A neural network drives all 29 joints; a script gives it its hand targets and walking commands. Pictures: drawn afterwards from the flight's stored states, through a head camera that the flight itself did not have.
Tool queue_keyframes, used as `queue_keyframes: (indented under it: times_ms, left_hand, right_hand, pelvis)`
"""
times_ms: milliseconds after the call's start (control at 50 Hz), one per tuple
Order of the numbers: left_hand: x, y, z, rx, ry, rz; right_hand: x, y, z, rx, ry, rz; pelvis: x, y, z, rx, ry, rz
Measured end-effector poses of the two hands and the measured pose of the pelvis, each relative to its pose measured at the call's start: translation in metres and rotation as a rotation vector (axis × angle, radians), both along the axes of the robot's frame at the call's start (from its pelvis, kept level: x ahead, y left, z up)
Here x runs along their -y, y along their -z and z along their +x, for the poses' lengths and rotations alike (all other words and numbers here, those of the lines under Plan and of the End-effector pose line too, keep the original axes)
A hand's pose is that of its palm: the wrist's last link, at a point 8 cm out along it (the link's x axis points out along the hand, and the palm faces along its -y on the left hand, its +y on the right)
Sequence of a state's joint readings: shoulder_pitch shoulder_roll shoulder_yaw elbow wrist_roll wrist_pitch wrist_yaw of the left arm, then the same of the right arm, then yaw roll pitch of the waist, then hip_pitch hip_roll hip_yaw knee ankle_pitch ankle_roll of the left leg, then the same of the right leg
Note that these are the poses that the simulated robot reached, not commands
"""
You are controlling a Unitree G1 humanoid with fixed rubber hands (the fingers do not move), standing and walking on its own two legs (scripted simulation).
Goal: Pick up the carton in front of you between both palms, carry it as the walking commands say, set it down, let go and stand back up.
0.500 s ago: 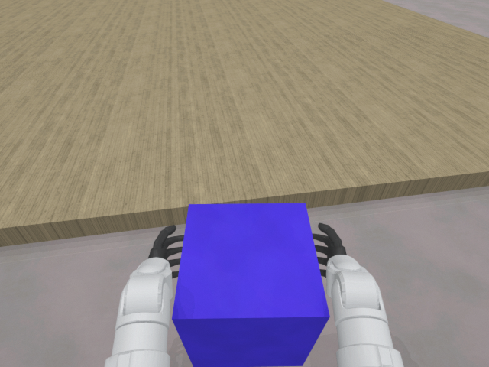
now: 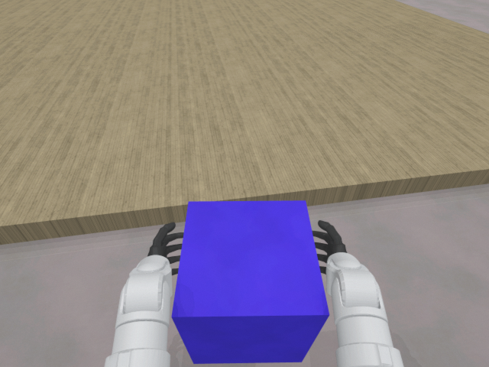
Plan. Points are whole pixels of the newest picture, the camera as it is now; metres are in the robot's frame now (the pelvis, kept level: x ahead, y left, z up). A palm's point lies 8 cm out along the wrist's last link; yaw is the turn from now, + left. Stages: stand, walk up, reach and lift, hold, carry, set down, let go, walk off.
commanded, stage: hold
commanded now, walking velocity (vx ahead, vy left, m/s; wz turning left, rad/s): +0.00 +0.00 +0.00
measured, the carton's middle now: (247, 285) +0.29 +0.00 -0.03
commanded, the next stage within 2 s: carry in 0.14 s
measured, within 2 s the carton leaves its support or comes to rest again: neither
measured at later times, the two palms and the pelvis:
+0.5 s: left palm (167, 222) +0.36 +0.15 +0.06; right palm (330, 224) +0.36 -0.15 +0.06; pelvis +0.09 +0.00 -0.02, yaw -1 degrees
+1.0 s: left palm (201, 138) +0.63 +0.11 +0.07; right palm (321, 141) +0.62 -0.19 +0.07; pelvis +0.36 -0.03 -0.02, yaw -1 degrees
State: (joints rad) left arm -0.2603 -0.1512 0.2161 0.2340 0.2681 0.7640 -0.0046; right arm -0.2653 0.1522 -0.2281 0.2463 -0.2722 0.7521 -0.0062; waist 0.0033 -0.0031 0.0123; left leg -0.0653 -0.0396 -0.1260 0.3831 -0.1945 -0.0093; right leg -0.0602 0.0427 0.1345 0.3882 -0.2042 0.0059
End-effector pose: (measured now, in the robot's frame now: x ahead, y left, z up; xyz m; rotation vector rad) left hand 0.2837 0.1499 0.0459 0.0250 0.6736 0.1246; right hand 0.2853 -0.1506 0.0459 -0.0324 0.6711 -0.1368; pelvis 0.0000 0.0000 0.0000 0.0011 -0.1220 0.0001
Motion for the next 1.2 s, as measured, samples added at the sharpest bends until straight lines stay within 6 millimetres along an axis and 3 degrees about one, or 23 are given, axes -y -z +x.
queue_keyframes:
  times_ms: [180,300,420,560,680,740,840,940,1040,1120,1200]
  left_hand:
    - [0.0,0.001,0.002,0.001,0.002,0.002]
    - [0.0,-0.006,0.017,0.039,-0.006,-0.012]
    - [-0.002,-0.016,0.048,0.05,-0.016,-0.028]
    - [0.009,-0.016,0.097,-0.014,-0.037,-0.061]
    - [-0.005,-0.011,0.14,-0.045,-0.073,-0.076]
    - [-0.005,-0.019,0.175,-0.056,-0.059,-0.074]
    - [0.012,-0.036,0.243,-0.06,-0.001,-0.076]
    - [0.032,-0.035,0.31,-0.03,0.022,-0.071]
    - [0.048,-0.015,0.375,-0.018,-0.012,-0.05]
    - [0.05,-0.003,0.408,-0.106,-0.065,-0.046]
    - [0.049,-0.009,0.442,-0.138,-0.106,-0.042]
  right_hand:
    - [0.0,0.001,0.002,0.001,-0.002,-0.004]
    - [0.0,-0.007,0.017,0.039,0.012,0.011]
    - [-0.003,-0.017,0.048,0.05,0.03,0.029]
    - [0.009,-0.014,0.092,-0.013,0.051,0.044]
    - [-0.005,-0.018,0.149,-0.045,0.035,0.054]
    - [-0.005,-0.021,0.176,-0.055,0.052,0.06]
    - [0.011,-0.035,0.224,-0.055,0.118,0.067]
    - [0.031,-0.037,0.287,-0.025,0.136,0.068]
    - [0.048,-0.013,0.365,-0.017,0.093,0.081]
    - [0.049,-0.002,0.414,-0.107,0.043,0.074]
    - [0.048,-0.006,0.46,-0.142,-0.002,0.07]
  pelvis:
    - [0.001,0.002,0.005,-0.043,0.001,0.0]
    - [-0.001,0.008,0.02,-0.124,0.0,-0.002]
    - [-0.003,0.018,0.057,-0.175,0.016,0.01]
    - [0.006,0.021,0.112,-0.219,-0.015,-0.017]
    - [-0.001,0.02,0.167,-0.218,0.016,0.031]
    - [-0.005,0.013,0.197,-0.219,0.048,0.017]
    - [-0.003,0.0,0.25,-0.234,0.048,-0.021]
    - [0.012,0.006,0.314,-0.221,0.036,-0.028]
    - [0.038,0.031,0.388,-0.176,0.0,-0.032]
    - [0.053,0.02,0.43,-0.181,-0.027,-0.016]
    - [0.061,0.004,0.472,-0.194,-0.032,0.008]
